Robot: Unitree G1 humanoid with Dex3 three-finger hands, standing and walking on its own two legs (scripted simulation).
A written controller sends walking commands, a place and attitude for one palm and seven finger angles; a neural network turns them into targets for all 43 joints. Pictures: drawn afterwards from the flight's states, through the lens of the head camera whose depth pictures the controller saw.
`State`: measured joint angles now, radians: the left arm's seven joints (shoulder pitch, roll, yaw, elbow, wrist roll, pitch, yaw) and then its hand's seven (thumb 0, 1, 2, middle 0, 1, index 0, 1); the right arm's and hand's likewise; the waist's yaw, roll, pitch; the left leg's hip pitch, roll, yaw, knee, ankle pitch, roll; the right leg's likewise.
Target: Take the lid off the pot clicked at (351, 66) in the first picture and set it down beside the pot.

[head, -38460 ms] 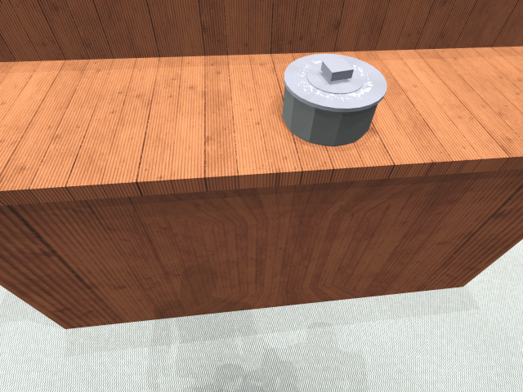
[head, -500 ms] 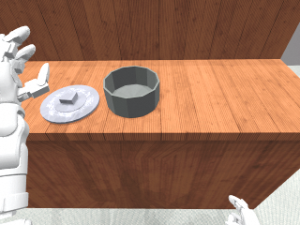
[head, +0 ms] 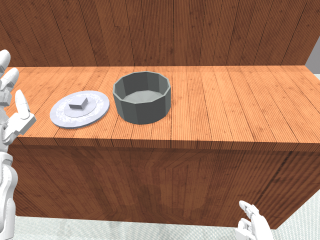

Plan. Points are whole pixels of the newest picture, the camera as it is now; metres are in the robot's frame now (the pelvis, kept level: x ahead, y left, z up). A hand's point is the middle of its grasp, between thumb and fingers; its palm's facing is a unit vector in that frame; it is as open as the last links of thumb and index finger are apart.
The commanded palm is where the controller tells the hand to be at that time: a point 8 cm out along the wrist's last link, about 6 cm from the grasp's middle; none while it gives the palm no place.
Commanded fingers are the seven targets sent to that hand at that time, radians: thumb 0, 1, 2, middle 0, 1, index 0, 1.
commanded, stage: draw the hand back to the body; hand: left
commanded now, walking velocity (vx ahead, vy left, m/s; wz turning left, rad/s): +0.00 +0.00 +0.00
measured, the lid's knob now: (78, 102) +0.53 +0.35 +0.06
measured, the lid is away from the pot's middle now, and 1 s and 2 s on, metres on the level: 0.23 0.23 0.23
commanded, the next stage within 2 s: step back with the hand held close in 0.50 s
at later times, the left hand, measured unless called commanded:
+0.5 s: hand out of the picture +0.17 +0.26 +0.25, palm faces +0.44 -0.83 -0.35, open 7.5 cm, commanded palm +0.12 +0.31 +0.25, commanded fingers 0.00 0.90 0.90 -0.20 -0.30 -0.20 -0.30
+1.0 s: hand out of the picture +0.16 +0.31 +0.22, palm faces +0.29 -0.81 -0.51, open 7.5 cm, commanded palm +0.10 +0.37 +0.25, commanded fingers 0.00 0.90 0.90 -0.20 -0.30 -0.20 -0.30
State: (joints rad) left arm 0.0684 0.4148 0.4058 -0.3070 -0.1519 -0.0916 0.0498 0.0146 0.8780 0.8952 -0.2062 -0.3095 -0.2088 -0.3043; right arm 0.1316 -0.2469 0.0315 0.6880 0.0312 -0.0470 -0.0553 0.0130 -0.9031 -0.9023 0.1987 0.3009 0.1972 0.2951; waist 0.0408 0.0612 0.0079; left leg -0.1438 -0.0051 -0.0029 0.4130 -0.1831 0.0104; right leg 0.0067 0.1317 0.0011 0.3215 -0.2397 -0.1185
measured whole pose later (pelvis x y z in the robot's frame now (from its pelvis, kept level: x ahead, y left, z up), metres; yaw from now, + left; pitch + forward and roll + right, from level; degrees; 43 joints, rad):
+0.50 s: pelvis -0.01 +0.03 +0.00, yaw +1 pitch -6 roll -1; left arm 0.40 0.39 0.41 -0.58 -0.15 -0.16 0.05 0.02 0.88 0.90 -0.21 -0.31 -0.21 -0.30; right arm 0.15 -0.23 0.02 0.69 0.02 -0.11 -0.06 0.01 -0.90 -0.90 0.20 0.30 0.20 0.30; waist 0.07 0.07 0.01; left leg -0.13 -0.02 0.00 0.42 -0.18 0.04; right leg 0.04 0.11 0.00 0.30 -0.23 -0.09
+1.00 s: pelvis -0.04 +0.09 -0.01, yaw -2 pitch -1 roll -2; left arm 0.58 0.50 0.48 -0.75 -0.08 -0.17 0.07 0.02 0.88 0.90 -0.21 -0.31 -0.21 -0.30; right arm 0.22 -0.25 -0.02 0.54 0.03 0.01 -0.04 0.01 -0.90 -0.90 0.20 0.30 0.20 0.29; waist -0.02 0.00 0.00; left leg -0.31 -0.07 0.07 0.47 -0.14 0.13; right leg -0.20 0.06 0.05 0.46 -0.24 0.00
